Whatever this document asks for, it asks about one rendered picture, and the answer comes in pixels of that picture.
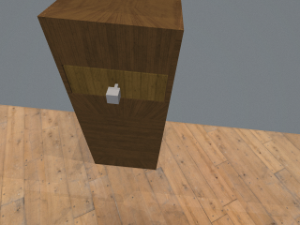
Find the cabinet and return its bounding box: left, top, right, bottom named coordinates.
left=37, top=0, right=184, bottom=170

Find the drawer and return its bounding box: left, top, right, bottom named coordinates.
left=63, top=65, right=168, bottom=102

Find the handle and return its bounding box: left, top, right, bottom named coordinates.
left=106, top=83, right=121, bottom=104

